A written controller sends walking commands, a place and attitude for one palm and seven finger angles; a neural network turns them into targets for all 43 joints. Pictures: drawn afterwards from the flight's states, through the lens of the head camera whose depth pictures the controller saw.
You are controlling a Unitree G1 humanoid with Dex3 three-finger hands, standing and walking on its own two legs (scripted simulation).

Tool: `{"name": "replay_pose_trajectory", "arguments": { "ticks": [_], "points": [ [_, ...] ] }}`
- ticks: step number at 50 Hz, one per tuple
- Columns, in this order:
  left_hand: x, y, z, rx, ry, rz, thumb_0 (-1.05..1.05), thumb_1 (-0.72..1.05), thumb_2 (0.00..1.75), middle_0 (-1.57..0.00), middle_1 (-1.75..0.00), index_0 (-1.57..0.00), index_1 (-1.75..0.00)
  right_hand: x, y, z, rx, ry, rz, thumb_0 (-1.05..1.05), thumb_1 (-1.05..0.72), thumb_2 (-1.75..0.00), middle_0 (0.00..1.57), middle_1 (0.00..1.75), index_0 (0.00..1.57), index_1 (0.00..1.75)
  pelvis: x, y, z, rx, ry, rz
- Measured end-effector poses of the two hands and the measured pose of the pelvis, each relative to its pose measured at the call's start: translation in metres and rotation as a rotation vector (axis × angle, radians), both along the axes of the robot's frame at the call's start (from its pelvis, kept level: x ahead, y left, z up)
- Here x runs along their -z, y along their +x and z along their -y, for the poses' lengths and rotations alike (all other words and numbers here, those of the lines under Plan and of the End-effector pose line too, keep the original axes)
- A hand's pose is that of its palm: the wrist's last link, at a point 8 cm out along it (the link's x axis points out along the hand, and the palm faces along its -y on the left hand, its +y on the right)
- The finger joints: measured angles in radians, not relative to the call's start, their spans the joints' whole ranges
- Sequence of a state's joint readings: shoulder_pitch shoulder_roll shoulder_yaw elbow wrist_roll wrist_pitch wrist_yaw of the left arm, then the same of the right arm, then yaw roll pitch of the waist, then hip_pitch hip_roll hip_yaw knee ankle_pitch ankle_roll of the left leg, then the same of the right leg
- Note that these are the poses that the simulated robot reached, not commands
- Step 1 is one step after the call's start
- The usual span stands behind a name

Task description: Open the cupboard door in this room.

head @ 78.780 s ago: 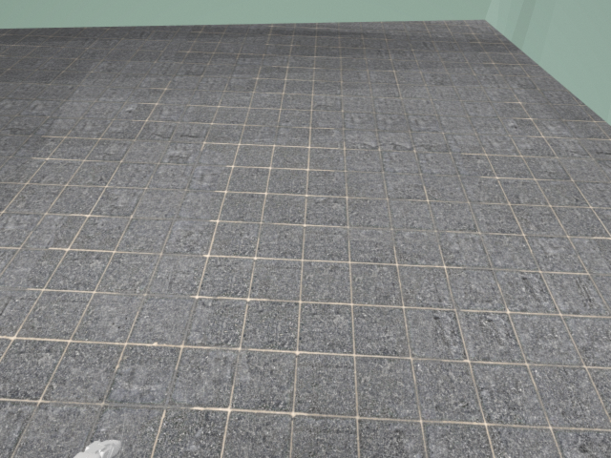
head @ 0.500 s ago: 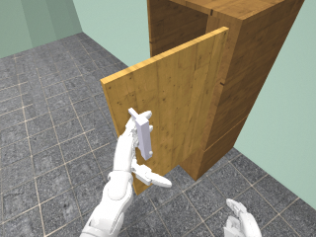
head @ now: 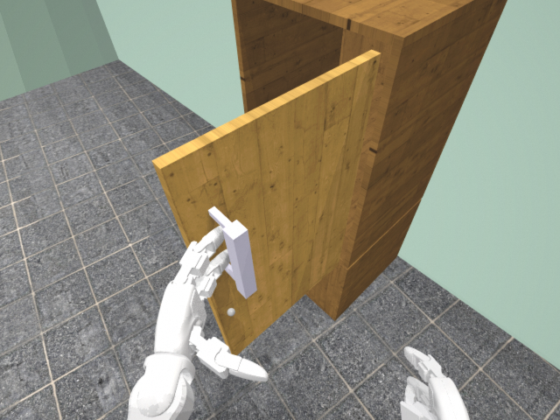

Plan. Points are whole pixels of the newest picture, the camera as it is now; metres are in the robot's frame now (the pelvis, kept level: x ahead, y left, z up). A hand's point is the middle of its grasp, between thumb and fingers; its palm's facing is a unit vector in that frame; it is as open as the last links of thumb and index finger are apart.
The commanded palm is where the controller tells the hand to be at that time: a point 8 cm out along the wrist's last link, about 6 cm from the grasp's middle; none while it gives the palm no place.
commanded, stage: slide the hand sideways off the handle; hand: left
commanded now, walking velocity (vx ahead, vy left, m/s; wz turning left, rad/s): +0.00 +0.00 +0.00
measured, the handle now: (232, 254) +0.32 +0.09 +0.08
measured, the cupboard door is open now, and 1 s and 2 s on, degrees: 89 88 88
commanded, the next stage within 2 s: draw the hand back to the body in 0.56 s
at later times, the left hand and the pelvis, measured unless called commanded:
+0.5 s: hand (180, 344) +0.20 +0.13 +0.08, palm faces +0.04 -1.00 -0.04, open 16.2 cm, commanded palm +0.16 +0.19 +0.08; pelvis +0.01 -0.01 -0.01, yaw +2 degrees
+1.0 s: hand (145, 344) +0.19 +0.16 +0.11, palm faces +0.02 -1.00 -0.06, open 16.3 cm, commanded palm +0.15 +0.22 +0.12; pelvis +0.00 +0.01 -0.01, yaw +2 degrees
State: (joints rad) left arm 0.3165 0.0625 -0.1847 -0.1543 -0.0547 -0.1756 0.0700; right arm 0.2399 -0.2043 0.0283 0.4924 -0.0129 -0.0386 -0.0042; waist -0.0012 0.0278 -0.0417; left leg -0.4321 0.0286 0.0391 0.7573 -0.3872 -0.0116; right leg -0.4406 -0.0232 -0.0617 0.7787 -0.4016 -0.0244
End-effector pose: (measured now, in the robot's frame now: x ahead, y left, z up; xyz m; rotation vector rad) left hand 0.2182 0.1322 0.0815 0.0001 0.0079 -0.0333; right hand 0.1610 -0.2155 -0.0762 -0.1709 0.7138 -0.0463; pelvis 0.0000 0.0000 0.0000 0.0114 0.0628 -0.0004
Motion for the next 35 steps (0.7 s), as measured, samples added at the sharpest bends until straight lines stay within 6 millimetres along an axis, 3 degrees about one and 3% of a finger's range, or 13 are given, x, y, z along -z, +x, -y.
{"name": "replay_pose_trajectory", "arguments": {
  "ticks": [13,27,35],
  "points": [
    [0.001,-0.020,-0.021,-0.014,0.022,-0.005,-0.01,-0.50,0.30,-0.21,-0.33,-0.21,-0.33,0.002,0.026,0.002,-0.027,0.003,0.069,0.02,-0.90,-0.90,0.20,0.30,0.20,0.30,0.007,0.008,0.007,-0.021,-0.001,-0.031],
    [0.001,-0.049,-0.057,-0.070,0.042,-0.014,-0.01,-0.50,0.30,-0.17,-0.31,-0.17,-0.31,0.006,0.021,0.011,-0.017,-0.022,0.082,0.02,-0.90,-0.90,0.20,0.30,0.20,0.30,0.013,0.007,0.009,-0.034,-0.008,-0.045],
    [0.003,-0.054,-0.058,-0.024,0.023,0.008,-0.01,-0.50,0.30,-0.15,-0.30,-0.15,-0.30,0.006,0.017,0.008,-0.011,-0.038,0.115,0.02,-0.90,-0.90,0.20,0.30,0.20,0.30,0.018,-0.001,0.002,-0.039,-0.018,-0.047]
  ]
}}
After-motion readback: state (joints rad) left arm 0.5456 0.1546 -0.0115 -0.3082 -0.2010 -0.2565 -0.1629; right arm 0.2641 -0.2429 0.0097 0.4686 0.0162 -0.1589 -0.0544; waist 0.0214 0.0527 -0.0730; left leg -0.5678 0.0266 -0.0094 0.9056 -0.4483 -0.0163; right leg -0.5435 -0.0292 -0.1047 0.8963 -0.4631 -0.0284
